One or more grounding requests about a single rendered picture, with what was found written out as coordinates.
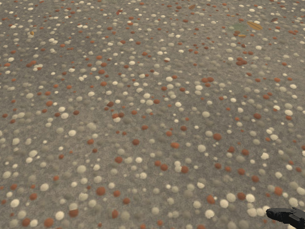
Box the right robot hand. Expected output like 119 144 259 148
266 207 305 229

